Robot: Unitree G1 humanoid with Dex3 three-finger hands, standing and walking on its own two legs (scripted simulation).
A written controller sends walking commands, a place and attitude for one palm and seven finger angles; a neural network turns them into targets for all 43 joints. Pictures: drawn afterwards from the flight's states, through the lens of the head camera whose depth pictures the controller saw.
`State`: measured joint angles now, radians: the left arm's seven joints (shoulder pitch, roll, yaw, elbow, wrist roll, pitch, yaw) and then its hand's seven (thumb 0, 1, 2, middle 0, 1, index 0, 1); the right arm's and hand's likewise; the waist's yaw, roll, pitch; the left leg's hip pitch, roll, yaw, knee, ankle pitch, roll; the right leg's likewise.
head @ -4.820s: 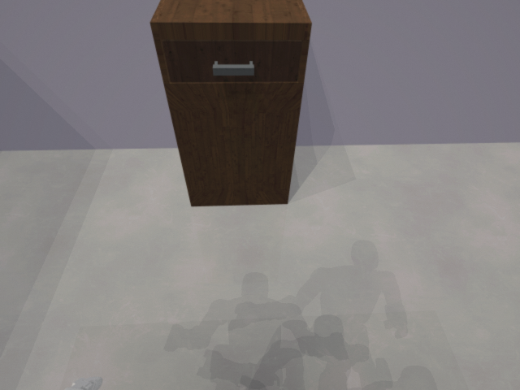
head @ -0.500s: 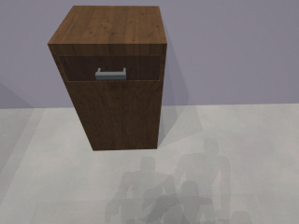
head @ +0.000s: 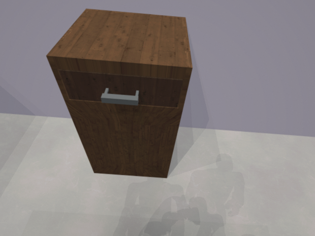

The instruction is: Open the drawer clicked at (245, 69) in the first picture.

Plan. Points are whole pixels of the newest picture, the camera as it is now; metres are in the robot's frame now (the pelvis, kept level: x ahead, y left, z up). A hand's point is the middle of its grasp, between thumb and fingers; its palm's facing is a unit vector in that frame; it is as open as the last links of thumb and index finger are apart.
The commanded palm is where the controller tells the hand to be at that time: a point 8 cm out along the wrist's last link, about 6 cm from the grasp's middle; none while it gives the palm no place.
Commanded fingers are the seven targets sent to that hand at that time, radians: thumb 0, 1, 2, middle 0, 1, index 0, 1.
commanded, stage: come to a stop and stand still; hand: left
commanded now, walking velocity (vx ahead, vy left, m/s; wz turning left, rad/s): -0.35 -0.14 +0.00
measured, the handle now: (121, 95) +0.58 +0.19 -0.01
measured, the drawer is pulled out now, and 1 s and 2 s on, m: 0.00 0.00 0.00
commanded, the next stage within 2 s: look again from close up in 1.20 s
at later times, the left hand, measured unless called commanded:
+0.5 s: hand out of the picture +0.10 +0.15 -0.15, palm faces +0.00 -0.96 -0.29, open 7.4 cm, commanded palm none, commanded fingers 0.00 0.90 0.90 -0.20 -0.30 -0.20 -0.30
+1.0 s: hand out of the picture +0.00 +0.17 -0.16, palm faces +0.08 -0.97 -0.24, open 7.4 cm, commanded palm none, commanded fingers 0.00 0.90 0.90 -0.20 -0.30 -0.20 -0.30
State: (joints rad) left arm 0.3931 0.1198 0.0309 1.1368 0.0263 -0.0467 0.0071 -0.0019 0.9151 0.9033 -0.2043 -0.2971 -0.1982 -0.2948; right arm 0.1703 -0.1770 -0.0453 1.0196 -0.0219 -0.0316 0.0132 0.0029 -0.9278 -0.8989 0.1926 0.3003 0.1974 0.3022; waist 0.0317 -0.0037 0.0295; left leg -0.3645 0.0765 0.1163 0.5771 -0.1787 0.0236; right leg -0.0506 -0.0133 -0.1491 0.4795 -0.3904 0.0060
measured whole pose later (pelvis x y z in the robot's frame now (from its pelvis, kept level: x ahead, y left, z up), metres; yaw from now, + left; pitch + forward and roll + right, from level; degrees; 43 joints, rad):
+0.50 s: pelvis +0.02 -0.05 +0.00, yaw -3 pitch -1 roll +2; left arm 0.20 0.19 0.05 0.99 0.03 0.01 0.03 0.00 0.91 0.90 -0.20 -0.30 -0.19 -0.29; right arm 0.19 -0.20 -0.06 1.03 -0.01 0.05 -0.01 0.00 -0.91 -0.90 0.20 0.30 0.20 0.30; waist 0.00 0.03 0.05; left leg -0.33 0.08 0.13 0.60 -0.30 -0.03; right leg -0.26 -0.06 -0.04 0.61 -0.33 0.00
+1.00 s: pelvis +0.01 -0.03 +0.01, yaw -1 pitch +0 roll +1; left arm 0.28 0.19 0.05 1.06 0.02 0.04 0.02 0.00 0.91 0.90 -0.21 -0.30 -0.20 -0.30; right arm 0.21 -0.22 -0.04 1.01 -0.01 0.02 -0.01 0.00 -0.91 -0.90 0.19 0.30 0.20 0.30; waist 0.04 0.00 0.02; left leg -0.19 0.03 0.02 0.47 -0.30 -0.03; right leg -0.30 -0.07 -0.06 0.56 -0.27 0.02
